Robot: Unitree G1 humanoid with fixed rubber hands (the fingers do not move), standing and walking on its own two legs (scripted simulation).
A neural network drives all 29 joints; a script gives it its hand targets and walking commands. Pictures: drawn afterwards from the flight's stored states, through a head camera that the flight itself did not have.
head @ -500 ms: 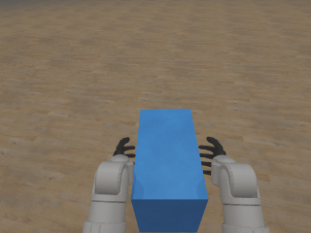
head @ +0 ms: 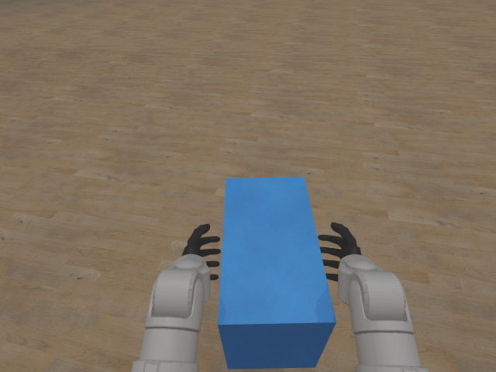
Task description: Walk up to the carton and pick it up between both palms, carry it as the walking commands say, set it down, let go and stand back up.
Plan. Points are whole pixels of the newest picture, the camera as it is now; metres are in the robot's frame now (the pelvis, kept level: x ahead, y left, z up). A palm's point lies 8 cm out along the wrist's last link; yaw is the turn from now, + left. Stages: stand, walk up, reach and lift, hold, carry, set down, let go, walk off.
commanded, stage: carry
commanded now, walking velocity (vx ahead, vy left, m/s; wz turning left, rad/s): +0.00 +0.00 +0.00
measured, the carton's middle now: (268, 267) +0.35 +0.00 -0.02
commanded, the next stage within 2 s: hold in 0.46 s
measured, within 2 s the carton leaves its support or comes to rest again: neither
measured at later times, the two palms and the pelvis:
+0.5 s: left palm (196, 271) +0.30 +0.12 +0.05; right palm (350, 270) +0.30 -0.12 +0.06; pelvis +0.00 +0.00 +0.00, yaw +0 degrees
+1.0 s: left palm (221, 269) +0.30 +0.08 +0.06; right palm (382, 292) +0.26 -0.16 +0.06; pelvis -0.03 +0.00 +0.00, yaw -9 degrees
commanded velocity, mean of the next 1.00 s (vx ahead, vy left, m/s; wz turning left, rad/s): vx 0.00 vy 0.00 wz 0.00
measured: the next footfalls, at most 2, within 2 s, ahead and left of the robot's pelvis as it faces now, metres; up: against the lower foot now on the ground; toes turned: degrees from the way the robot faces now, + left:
none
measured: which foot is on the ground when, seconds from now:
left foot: down 0.00-1.00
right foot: down 0.00-1.00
